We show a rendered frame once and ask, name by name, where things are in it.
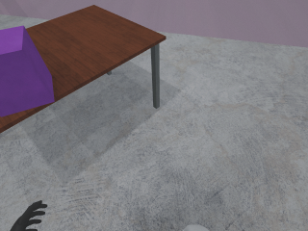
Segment robot left hand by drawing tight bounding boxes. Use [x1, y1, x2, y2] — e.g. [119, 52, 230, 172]
[10, 200, 48, 231]

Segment carton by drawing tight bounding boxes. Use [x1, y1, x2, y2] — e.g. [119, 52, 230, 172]
[0, 25, 55, 117]

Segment table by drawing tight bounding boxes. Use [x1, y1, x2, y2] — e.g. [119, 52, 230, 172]
[0, 5, 167, 134]

